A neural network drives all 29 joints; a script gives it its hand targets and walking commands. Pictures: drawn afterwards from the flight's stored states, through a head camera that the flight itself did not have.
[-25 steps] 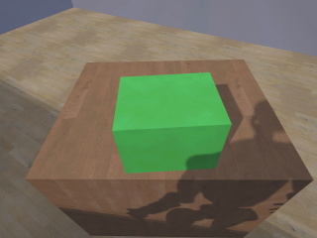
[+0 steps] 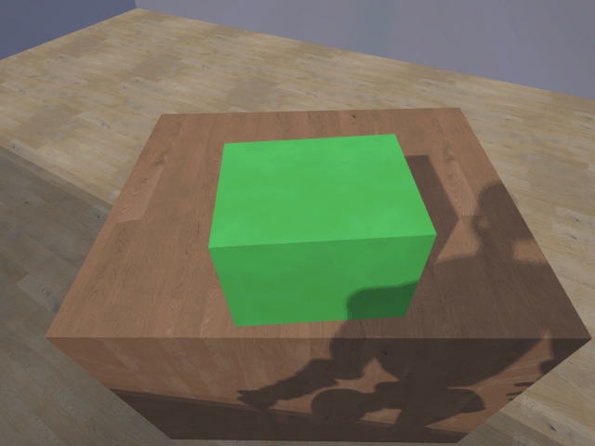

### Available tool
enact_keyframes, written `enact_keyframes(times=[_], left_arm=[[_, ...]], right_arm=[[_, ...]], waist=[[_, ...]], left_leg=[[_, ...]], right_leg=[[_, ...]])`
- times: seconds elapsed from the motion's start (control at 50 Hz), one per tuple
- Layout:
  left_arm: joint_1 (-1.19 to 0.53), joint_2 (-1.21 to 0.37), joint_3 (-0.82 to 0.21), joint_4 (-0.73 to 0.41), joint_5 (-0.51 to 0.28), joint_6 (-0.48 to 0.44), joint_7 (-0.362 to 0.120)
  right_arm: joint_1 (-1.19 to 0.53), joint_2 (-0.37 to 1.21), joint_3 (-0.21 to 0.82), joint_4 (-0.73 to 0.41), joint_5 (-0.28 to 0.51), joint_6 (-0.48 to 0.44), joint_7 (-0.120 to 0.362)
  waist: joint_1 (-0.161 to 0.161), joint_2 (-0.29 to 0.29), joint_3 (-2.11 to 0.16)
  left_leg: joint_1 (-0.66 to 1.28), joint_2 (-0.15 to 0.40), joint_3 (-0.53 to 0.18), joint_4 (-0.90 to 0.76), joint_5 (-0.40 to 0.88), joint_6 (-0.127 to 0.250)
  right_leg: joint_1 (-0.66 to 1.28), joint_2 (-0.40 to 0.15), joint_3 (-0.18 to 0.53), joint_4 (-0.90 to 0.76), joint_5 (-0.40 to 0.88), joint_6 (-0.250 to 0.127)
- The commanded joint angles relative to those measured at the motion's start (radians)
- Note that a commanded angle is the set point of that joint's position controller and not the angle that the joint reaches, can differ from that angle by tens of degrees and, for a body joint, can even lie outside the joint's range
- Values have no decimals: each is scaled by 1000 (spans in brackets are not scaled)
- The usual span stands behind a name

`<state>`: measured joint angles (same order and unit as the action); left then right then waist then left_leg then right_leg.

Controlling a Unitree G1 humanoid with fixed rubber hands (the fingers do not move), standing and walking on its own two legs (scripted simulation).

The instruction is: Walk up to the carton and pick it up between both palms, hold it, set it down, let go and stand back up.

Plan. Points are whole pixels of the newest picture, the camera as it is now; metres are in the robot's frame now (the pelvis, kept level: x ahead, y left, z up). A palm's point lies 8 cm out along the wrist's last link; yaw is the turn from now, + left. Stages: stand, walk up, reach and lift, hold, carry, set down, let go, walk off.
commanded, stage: stand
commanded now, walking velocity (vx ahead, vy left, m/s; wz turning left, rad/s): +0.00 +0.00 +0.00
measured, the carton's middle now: (314, 230) +0.43 +0.01 +0.04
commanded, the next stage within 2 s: none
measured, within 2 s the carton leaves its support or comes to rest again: neither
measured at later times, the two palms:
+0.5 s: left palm out of the picture +0.02 +0.31 -0.11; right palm out of the picture +0.07 -0.30 -0.11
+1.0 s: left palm out of the picture +0.02 +0.31 -0.11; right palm out of the picture +0.07 -0.30 -0.11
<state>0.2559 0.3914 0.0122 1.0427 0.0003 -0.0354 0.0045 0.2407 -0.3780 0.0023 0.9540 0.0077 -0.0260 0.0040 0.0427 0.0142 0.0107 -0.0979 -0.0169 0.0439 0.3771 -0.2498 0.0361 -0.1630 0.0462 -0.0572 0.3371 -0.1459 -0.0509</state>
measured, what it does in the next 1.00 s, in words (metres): stands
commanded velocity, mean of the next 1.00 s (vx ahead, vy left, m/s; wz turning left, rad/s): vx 0.00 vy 0.00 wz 0.00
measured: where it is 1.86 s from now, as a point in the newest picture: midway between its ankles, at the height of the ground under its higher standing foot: outside the picture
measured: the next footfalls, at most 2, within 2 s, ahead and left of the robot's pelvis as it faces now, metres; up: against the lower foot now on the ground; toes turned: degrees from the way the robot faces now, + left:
none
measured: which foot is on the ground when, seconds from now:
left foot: down 0.00-1.00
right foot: down 0.00-1.00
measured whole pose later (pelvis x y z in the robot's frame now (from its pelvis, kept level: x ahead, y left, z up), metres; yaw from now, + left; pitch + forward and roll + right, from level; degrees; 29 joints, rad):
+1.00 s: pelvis +0.00 +0.00 +0.00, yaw +0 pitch -1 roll +0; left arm 0.25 0.39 0.00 1.06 0.00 -0.03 0.00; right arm 0.24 -0.38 0.01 0.99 0.01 -0.03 0.00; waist 0.04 0.01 0.01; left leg -0.09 -0.02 0.04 0.36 -0.24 0.03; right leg -0.16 0.05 -0.06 0.34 -0.15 -0.05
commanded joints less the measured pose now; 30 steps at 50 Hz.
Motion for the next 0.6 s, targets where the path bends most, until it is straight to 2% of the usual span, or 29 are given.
enact_keyframes(times=[0.0, 0.02, 0.04, 0.06, 0.08, 0.1, 0.12, 0.14, 0.16, 0.18, 0.2, 0.22, 0.24, 0.26, 0.28, 0.3, 0.32, 0.36, 0.38, 0.4, 0.42, 0.44, 0.46, 0.48, 0.5, 0.52, 0.54, 0.56, 0.58], left_arm=[[-89, 185, 16, -26, 3, -12, 5], [-94, 168, 18, -19, -9, -9, 3], [-85, 187, 17, -8, 3, -11, 5], [-87, 207, 31, -24, -7, -5, 3], [-81, 186, 19, -5, 4, -4, 6], [-84, 221, 25, -20, 5, -4, 6], [-74, 198, 23, 0, -5, -11, 2], [-94, 180, 13, -10, 6, -11, -2], [-106, 201, 25, -8, -6, -3, -1], [-107, 189, 21, -20, -2, -1, -2], [-106, 182, 20, -13, 3, 3, 3], [-112, 160, 16, -16, -12, -4, 5], [-119, 170, 15, -12, -7, -5, -1], [-94, 171, 20, -17, -4, 1, 3], [-91, 189, 14, -7, -6, -4, -3], [-98, 197, 28, -7, 9, 1, 0], [-96, 188, 29, -8, 4, -3, 3], [-115, 186, 24, -10, 9, -1, -2], [-111, 166, 16, -17, -2, 2, -3], [-90, 173, 18, -12, 1, -5, -7], [-80, 166, 19, -11, -3, -13, -4], [-120, 175, 14, -17, -10, -8, -1], [-90, 171, 14, -7, 2, -9, 3], [-84, 183, 17, -7, -6, -8, 8], [-101, 156, 12, -13, 6, -4, 5], [-108, 175, 16, -8, 2, 2, 3], [-80, 176, 16, -1, -3, -4, -4], [-103, 196, 26, -1, -9, 5, 0], [-98, 155, 9, 5, 2, 2, -2]], right_arm=[[-78, -200, -35, -24, -25, -1, -15], [-102, -211, -34, -28, -28, -2, -11], [-26, -161, -32, -8, -10, -2, -14], [-49, -167, -18, -5, -17, -4, -13], [-69, -221, -39, 0, -23, -7, -16], [-37, -176, -29, -8, -17, -7, -21], [-68, -204, -28, -10, -20, -6, -15], [-59, -190, -20, -7, -18, -7, -14], [-51, -189, -25, 6, -10, -6, -14], [-75, -195, -27, 1, -13, -3, -9], [-62, -201, -32, 9, -30, -1, -18], [-72, -223, -31, -5, -28, -7, -15], [-85, -231, -30, -5, -28, -14, -13], [-73, -214, -31, 2, -27, -7, -9], [-51, -185, -25, 3, -22, -5, -6], [-64, -186, -31, 8, -22, -7, -10], [-41, -191, -24, 6, -25, -4, -14], [-78, -194, -38, -7, -33, -8, -14], [-53, -222, -26, 1, -29, -6, -16], [-56, -225, -41, 12, -26, -6, -12], [-62, -207, -28, 10, -22, -7, -16], [-80, -212, -38, 3, -25, -9, -11], [-53, -192, -27, 8, -26, -11, -18], [-62, -222, -31, 12, -24, -11, -14], [-65, -205, -21, 17, -24, -12, -19], [-48, -204, -22, 15, -29, -9, -18], [-63, -195, -20, 5, -29, -1, -19], [-74, -222, -28, 10, -27, 0, -19], [-106, -204, -24, 2, -32, -4, -15]], waist=[[-39, 13, -32], [-21, 21, 31], [-45, -17, 0], [-16, -18, 5], [-29, 47, 29], [-31, 42, 16], [-16, 48, 87], [-45, 56, 13], [-28, -15, 87], [-32, -39, 25], [-33, -39, 76], [-28, -21, 42], [-30, 16, 57], [-31, 32, 40], [-35, 20, 76], [-41, 12, 66], [-32, 18, 102], [-38, -17, 106], [-38, -14, 39], [-25, 19, 3], [-30, 25, 59], [-45, 22, 31], [-38, 5, 16], [-12, 44, 72], [-25, 0, 47], [-34, -13, 38], [-20, -2, 55], [-27, 32, 23], [-26, -20, 54]], left_leg=[[-19, 150, -145, -110, 149, -10], [-43, 163, -143, -107, 183, -16], [-34, 158, -156, -114, 182, -10], [-39, 159, -144, -106, 180, -11], [2, 148, -153, -120, 174, -12], [-21, 153, -153, -114, 192, -7], [-55, 154, -144, -123, 148, -10], [-31, 152, -146, -108, 124, -16], [-68, 157, -152, -126, 68, -10], [-49, 163, -167, -142, 78, -17], [-67, 143, -142, -128, 36, -1], [-58, 161, -160, -130, 59, -3], [-71, 150, -148, -138, 46, -10], [-36, 136, -129, -110, 45, -16], [-67, 149, -158, -124, 61, -8], [-80, 142, -142, -106, 51, -3], [-93, 142, -142, -119, 30, 1], [-89, 150, -157, -128, 18, 12], [-36, 147, -155, -127, 71, -5], [-14, 142, -141, -105, 56, -8], [-28, 157, -150, -117, 101, -1], [-31, 163, -167, -128, 158, -9], [-15, 165, -147, -112, 207, -2], [-51, 161, -160, -123, 179, -5], [-38, 157, -151, -126, 169, -5], [-22, 156, -142, -115, 159, -10], [-27, 156, -149, -123, 144, -7], [-22, 164, -141, -130, 179, -13], [-37, 149, -148, -121, 135, -18]], right_leg=[[65, -186, 150, -21, 118, -2], [48, -191, 169, -29, 168, -8], [63, -191, 165, 1, 178, -12], [62, -186, 172, -24, 132, -4], [37, -183, 167, -29, 138, -3], [49, -182, 172, -28, 101, -2], [9, -187, 174, -33, 86, -1], [54, -189, 158, -45, 89, -5], [10, -183, 177, -62, 35, -7], [29, -173, 139, -54, -7, 8], [24, -174, 168, -71, -52, 6], [21, -189, 170, -59, 2, -12], [23, -195, 168, -64, 44, -4], [17, -174, 176, -71, -32, 1], [23, -183, 169, -70, -11, 1], [27, -167, 162, -61, 4, 3], [12, -180, 175, -74, -66, -1], [8, -188, 160, -72, -25, 0], [20, -175, 159, -47, 3, -2], [43, -178, 178, -63, -29, 0], [8, -188, 186, -73, -9, -7], [33, -184, 168, -31, 93, -5], [45, -187, 169, -28, 143, -10], [23, -189, 162, -39, 125, -10], [41, -182, 167, -20, 122, -18], [45, -181, 163, -24, 94, 2], [11, -179, 159, -25, 60, -4], [35, -178, 159, -18, 104, -7], [16, -168, 131, -34, 74, 13]])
